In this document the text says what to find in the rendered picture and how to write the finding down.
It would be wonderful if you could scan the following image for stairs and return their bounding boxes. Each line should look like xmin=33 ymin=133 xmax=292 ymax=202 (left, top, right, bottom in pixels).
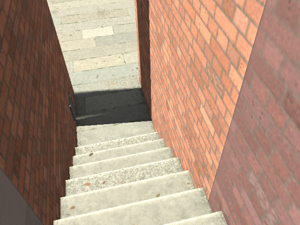
xmin=53 ymin=131 xmax=228 ymax=225

